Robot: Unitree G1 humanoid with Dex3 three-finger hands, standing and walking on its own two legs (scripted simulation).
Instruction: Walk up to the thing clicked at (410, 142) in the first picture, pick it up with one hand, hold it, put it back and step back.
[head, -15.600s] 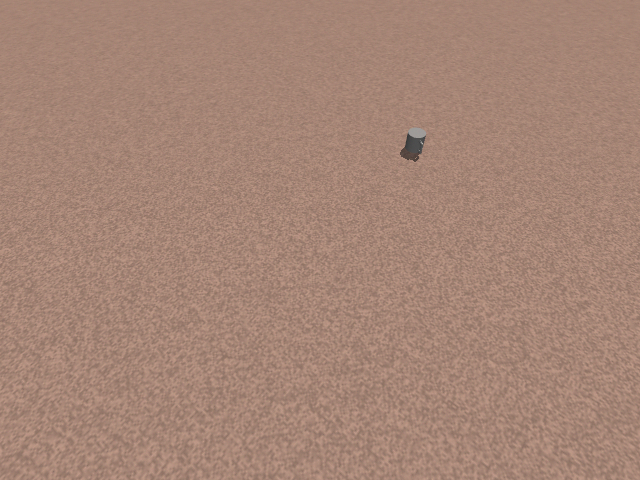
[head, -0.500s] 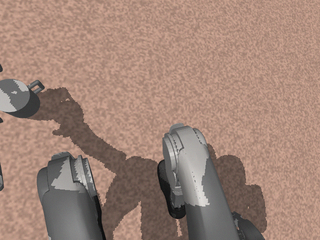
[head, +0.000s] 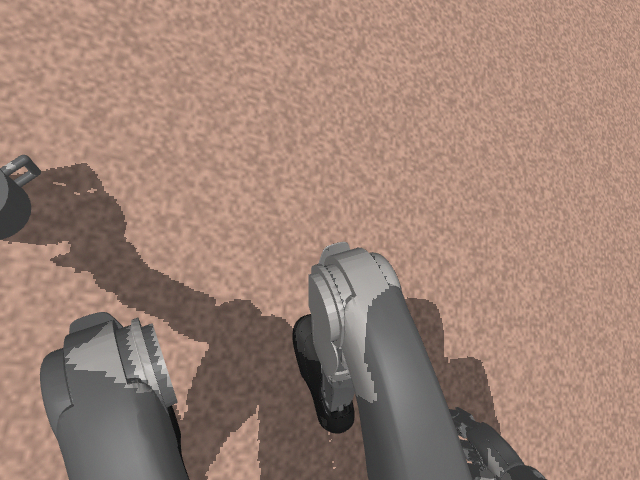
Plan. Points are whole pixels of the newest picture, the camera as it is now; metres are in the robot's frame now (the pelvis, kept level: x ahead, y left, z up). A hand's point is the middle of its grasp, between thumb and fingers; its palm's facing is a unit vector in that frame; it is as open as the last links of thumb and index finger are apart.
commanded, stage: rest palm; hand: left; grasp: from above
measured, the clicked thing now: out of the picture +0.50 +0.29 -0.27
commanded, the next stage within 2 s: close in 0.54 s
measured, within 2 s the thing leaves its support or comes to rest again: neither
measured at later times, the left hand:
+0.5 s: hand out of the picture +0.47 +0.30 -0.23, palm faces -0.46 -0.14 -0.88, open 13.8 cm
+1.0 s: hand out of the picture +0.47 +0.31 -0.23, palm faces -0.45 -0.13 -0.89, open 12.7 cm
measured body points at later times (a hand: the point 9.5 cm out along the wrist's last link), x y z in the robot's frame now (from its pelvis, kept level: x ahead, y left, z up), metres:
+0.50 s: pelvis +0.01 +0.00 -0.01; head +0.28 +0.11 +0.33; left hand +0.49 +0.31 -0.18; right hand +0.05 -0.26 -0.08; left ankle +0.07 +0.13 -0.28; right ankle +0.11 -0.15 -0.28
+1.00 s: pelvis +0.00 +0.01 -0.01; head +0.27 +0.12 +0.33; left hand +0.49 +0.31 -0.18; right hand +0.04 -0.25 -0.08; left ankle +0.07 +0.13 -0.28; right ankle +0.11 -0.14 -0.28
